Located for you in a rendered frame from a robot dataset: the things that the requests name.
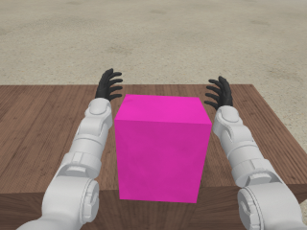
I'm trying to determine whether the right robot forearm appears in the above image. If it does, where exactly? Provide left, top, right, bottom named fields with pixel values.
left=212, top=105, right=303, bottom=221

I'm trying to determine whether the pedestal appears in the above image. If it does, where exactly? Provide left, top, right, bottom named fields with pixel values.
left=0, top=83, right=307, bottom=230

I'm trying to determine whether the robot left hand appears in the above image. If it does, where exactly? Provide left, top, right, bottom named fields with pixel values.
left=95, top=68, right=123, bottom=101

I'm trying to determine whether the robot right hand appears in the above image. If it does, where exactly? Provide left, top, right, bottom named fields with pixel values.
left=204, top=76, right=233, bottom=110

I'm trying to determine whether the carton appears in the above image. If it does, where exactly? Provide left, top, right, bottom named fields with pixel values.
left=114, top=94, right=212, bottom=203

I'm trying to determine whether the left robot forearm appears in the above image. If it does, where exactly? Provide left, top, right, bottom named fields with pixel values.
left=41, top=98, right=113, bottom=214

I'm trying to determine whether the robot right upper arm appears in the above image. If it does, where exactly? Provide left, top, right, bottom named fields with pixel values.
left=237, top=182, right=307, bottom=230

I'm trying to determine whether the robot left upper arm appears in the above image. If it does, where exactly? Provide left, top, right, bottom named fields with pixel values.
left=16, top=175, right=100, bottom=230

